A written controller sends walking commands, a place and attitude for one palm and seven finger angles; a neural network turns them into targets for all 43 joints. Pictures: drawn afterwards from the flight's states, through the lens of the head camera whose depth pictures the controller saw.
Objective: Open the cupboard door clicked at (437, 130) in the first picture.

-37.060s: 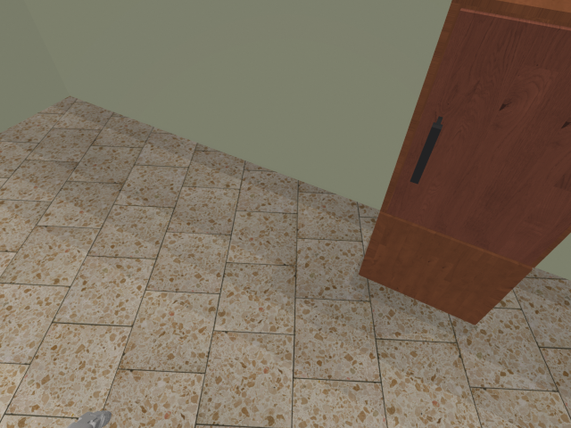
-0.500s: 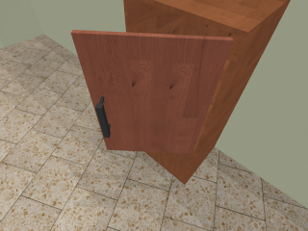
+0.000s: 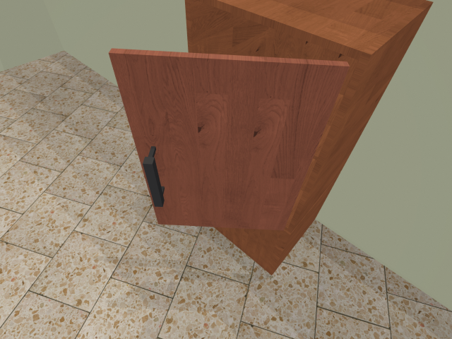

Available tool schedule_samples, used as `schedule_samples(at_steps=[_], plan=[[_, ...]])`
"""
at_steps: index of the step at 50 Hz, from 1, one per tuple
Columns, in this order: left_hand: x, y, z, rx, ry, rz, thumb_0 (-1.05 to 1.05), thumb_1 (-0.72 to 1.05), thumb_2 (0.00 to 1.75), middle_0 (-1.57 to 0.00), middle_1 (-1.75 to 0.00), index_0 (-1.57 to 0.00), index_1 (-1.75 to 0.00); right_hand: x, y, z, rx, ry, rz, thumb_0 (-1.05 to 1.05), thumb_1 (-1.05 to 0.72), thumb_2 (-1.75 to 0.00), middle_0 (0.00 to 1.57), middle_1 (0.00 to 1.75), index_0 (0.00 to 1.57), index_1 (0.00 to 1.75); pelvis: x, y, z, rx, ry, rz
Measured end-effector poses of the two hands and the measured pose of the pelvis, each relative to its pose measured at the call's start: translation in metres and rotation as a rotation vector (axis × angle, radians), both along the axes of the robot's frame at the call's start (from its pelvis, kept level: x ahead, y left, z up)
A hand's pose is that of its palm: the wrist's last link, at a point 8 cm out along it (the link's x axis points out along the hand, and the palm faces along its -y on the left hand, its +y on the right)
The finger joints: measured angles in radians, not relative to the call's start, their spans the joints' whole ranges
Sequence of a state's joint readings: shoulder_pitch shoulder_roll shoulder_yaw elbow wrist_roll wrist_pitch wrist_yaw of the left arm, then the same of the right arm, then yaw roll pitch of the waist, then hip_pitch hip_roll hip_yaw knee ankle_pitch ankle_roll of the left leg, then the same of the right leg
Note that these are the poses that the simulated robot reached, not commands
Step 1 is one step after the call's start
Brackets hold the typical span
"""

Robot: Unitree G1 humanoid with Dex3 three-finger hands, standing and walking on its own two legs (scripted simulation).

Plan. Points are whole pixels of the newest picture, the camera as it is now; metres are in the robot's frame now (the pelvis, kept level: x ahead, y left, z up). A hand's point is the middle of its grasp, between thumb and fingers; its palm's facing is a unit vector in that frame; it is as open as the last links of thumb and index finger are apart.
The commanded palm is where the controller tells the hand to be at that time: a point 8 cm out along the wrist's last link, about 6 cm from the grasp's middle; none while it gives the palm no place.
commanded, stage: look again from close up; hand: left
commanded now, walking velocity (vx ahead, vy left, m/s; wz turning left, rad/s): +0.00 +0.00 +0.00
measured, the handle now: (156, 177) +0.49 +0.21 -0.07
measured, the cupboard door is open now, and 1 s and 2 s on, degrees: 39 39 39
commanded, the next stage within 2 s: raise the hand with hooked fingers in 0.28 s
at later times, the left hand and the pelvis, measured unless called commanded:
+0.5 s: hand out of the picture +0.12 +0.23 -0.09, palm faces +0.26 -0.94 -0.20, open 7.5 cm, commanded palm +0.09 +0.27 -0.07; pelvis -0.02 +0.01 +0.00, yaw +3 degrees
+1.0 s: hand (101, 332) +0.14 +0.22 -0.06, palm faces +0.06 -1.00 -0.06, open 9.8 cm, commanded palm +0.12 +0.28 -0.06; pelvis -0.08 -0.02 -0.10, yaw +4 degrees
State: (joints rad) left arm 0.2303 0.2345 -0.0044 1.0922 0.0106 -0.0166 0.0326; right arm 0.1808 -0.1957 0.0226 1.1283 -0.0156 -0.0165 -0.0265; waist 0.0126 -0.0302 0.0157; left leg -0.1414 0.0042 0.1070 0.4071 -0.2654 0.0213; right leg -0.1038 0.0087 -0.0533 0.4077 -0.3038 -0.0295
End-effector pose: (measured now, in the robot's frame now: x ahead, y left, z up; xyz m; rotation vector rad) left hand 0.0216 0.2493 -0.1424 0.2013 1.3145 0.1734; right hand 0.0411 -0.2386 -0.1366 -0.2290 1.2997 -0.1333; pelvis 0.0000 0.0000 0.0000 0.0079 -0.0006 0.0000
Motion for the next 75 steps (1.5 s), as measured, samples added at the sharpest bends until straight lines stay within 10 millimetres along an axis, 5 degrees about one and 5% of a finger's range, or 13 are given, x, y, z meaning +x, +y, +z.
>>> schedule_samples(at_steps=[20, 22, 26, 30, 34, 41, 45, 50, 60, 67, 75], plan=[[0.002, 0.012, 0.002, 0.01, -0.003, -0.012, 0.01, 0.91, 0.9, -0.2, -0.3, -0.2, -0.3, -0.017, 0.005, 0.001, -0.008, 0.029, -0.009, 0.01, -0.91, -0.9, 0.2, 0.3, 0.2, 0.3, -0.005, 0.011, 0.001, -0.003, 0.0, 0.002], [0.024, 0.016, 0.021, 0.006, -0.187, 0.088, 0.01, 0.91, 0.9, -0.2, -0.3, -0.2, -0.3, -0.009, 0.006, 0.006, -0.012, -0.069, -0.012, 0.01, -0.91, -0.9, 0.2, 0.3, 0.2, 0.3, -0.009, 0.012, 0.0, -0.001, 0.005, 0.01], [0.085, 0.024, 0.091, 0.035, -0.705, 0.117, 0.02, 0.88, 0.89, -0.2, -0.32, -0.2, -0.32, 0.02, 0.007, 0.014, 0.0, -0.318, 0.027, 0.01, -0.91, -0.9, 0.2, 0.3, 0.2, 0.3, -0.019, 0.01, -0.007, 0.011, 0.032, 0.059], [0.12, 0.027, 0.12, -0.008, -1.096, 0.044, 0.01, 0.82, 0.86, -0.2, -0.36, -0.2, -0.35, 0.052, 0.0, 0.013, 0.003, -0.485, 0.091, 0.01, -0.91, -0.9, 0.21, 0.3, 0.21, 0.3, -0.041, 0.003, -0.029, 0.001, 0.129, 0.061], [0.116, 0.015, 0.106, -0.1, -1.314, -0.128, 0.01, 0.75, 0.83, -0.2, -0.4, -0.21, -0.4, 0.084, -0.011, 0.004, -0.01, -0.645, 0.162, 0.01, -0.91, -0.9, 0.21, 0.3, 0.21, 0.3, -0.062, -0.006, -0.066, -0.003, 0.22, 0.049], [0.08, 0.015, 0.058, -0.161, -1.274, -0.094, 0.01, 0.59, 0.77, -0.22, -0.5, -0.22, -0.5, 0.106, -0.013, -0.014, -0.035, -0.77, 0.203, 0.02, -0.91, -0.9, 0.2, 0.3, 0.2, 0.3, -0.083, -0.016, -0.11, -0.024, 0.249, 0.056], [0.077, 0.02, 0.068, -0.111, -1.288, -0.094, 0.02, 0.49, 0.73, -0.23, -0.56, -0.23, -0.56, 0.094, -0.001, -0.025, -0.021, -0.725, 0.208, 0.02, -0.91, -0.9, 0.2, 0.3, 0.2, 0.3, -0.085, -0.02, -0.111, -0.046, 0.246, 0.066], [0.096, 0.027, 0.083, -0.116, -1.29, -0.156, 0.02, 0.38, 0.68, -0.23, -0.64, -0.24, -0.64, 0.065, 0.009, -0.039, 0.008, -0.625, 0.187, 0.02, -0.91, -0.9, 0.21, 0.3, 0.21, 0.3, -0.084, -0.02, -0.105, -0.064, 0.254, 0.072], [0.123, 0.046, 0.086, -0.142, -1.234, -0.147, 0.01, 0.15, 0.58, -0.25, -0.79, -0.25, -0.79, 0.024, -0.003, -0.044, -0.028, -0.498, 0.096, 0.02, -0.9, -0.9, 0.21, 0.3, 0.21, 0.3, -0.074, -0.005, -0.095, -0.055, 0.28, 0.049], [0.126, 0.056, 0.085, -0.136, -1.255, -0.15, 0.01, -0.02, 0.51, -0.26, -0.89, -0.26, -0.89, 0.032, -0.007, -0.037, -0.076, -0.497, 0.107, 0.02, -0.91, -0.9, 0.21, 0.3, 0.21, 0.3, -0.07, 0.006, -0.095, -0.058, 0.29, 0.048], [0.129, 0.074, 0.086, -0.135, -1.268, -0.142, 0.0, -0.2, 0.43, -0.28, -1.01, -0.28, -1.01, 0.06, 0.011, -0.024, -0.072, -0.56, 0.162, 0.02, -0.91, -0.9, 0.21, 0.3, 0.2, 0.3, -0.069, 0.015, -0.094, -0.072, 0.29, 0.055]])
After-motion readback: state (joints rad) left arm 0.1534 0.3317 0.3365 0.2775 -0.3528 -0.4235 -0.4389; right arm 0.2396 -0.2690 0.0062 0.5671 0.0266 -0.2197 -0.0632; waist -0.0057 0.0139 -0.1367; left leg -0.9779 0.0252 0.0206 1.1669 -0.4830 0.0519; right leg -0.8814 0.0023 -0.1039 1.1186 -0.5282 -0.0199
